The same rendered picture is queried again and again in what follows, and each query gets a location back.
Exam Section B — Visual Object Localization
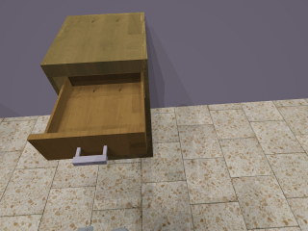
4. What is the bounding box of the cabinet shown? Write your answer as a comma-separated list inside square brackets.
[40, 12, 153, 161]

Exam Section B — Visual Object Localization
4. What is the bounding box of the drawer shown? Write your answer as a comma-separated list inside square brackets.
[27, 72, 147, 161]

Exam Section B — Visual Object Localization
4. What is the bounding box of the handle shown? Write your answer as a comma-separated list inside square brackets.
[72, 145, 108, 167]

